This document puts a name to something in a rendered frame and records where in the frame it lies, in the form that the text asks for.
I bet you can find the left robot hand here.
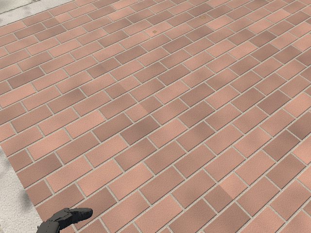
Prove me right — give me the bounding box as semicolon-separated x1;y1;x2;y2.
36;208;93;233

